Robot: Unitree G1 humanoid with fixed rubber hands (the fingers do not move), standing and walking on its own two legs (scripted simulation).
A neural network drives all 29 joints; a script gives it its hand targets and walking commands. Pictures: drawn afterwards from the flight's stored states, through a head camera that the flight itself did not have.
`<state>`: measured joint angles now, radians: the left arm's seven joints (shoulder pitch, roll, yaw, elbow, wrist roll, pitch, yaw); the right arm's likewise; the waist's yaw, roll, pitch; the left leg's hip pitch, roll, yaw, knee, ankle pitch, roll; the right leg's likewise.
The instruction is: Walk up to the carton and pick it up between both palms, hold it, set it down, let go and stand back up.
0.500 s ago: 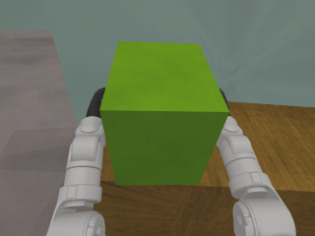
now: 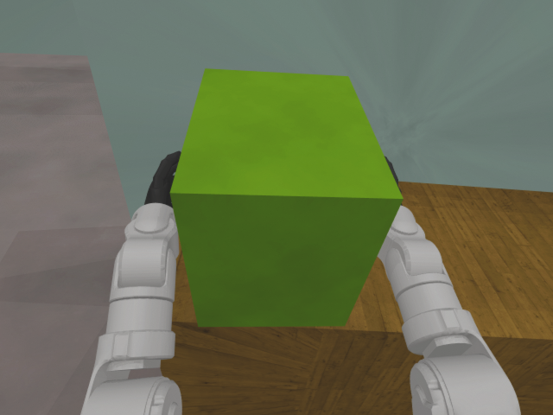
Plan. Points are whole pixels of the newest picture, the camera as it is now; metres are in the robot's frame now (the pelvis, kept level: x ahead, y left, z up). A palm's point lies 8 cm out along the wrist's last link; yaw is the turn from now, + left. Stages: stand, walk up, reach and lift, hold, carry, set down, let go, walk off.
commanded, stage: reach and lift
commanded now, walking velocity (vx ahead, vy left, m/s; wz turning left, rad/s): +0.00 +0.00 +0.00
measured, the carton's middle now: (275, 198) +0.41 -0.02 +0.15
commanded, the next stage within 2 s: hold in 0.52 s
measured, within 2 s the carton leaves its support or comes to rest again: neither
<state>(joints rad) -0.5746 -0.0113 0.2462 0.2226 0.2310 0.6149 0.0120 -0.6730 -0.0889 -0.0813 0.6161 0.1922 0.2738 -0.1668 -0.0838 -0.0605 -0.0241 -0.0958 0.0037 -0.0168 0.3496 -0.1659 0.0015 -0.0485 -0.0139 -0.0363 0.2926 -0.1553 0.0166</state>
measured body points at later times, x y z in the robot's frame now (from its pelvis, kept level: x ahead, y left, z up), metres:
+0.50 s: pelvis +0.01 -0.01 +0.00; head -0.04 +0.02 +0.45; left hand +0.38 +0.15 +0.18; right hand +0.38 -0.17 +0.19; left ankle +0.02 +0.11 -0.75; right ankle +0.01 -0.13 -0.75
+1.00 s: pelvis -0.01 -0.01 +0.00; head -0.07 +0.02 +0.45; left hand +0.36 +0.16 +0.20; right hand +0.37 -0.16 +0.21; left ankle +0.02 +0.11 -0.75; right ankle +0.01 -0.13 -0.75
